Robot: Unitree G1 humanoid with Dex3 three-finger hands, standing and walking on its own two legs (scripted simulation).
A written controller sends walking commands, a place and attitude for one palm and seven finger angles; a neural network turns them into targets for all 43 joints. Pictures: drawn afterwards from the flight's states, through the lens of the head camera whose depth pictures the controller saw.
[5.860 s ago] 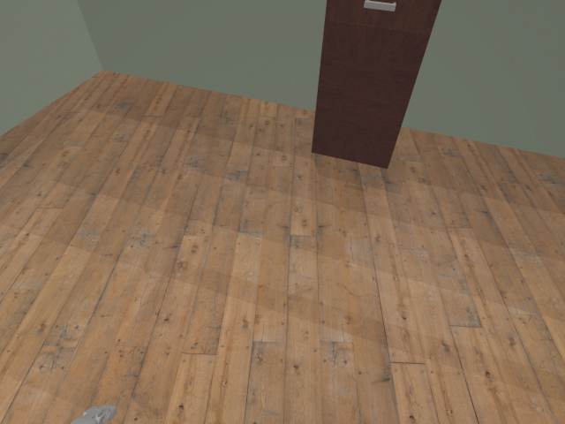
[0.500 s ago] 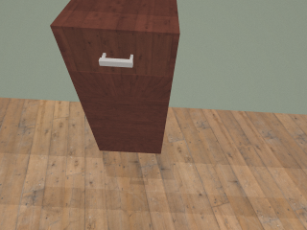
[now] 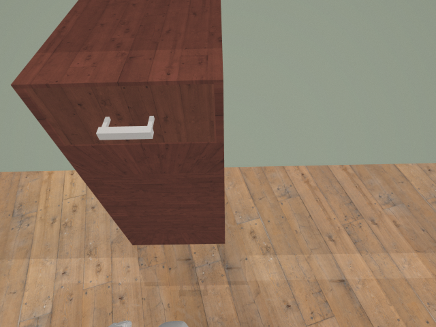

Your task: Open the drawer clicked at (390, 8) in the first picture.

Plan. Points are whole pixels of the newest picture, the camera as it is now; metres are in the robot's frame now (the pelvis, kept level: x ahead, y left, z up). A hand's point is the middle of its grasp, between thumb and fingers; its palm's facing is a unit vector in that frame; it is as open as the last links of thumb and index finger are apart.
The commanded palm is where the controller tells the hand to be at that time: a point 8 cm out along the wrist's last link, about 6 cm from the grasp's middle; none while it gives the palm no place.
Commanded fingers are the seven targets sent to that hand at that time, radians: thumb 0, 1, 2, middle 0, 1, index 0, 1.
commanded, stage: come to a stop and stand still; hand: left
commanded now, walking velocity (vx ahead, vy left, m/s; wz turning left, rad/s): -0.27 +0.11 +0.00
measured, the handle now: (127, 126) +0.52 +0.23 +0.05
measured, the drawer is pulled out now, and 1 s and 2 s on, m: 0.00 0.00 0.00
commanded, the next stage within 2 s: look again from close up in 1.22 s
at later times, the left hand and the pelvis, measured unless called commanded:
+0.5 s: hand out of the picture +0.01 +0.25 -0.18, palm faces +0.01 -0.98 -0.20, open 7.3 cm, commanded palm none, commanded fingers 0.00 0.90 0.90 -0.20 -0.30 -0.20 -0.30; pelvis -0.01 +0.05 +0.01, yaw -3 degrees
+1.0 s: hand out of the picture -0.02 +0.14 -0.17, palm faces -0.01 -0.97 -0.23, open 7.2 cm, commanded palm none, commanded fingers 0.00 0.90 0.90 -0.20 -0.30 -0.20 -0.30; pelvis -0.04 -0.03 +0.00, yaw -1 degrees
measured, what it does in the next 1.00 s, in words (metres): steps on the spot: left foot, then right foot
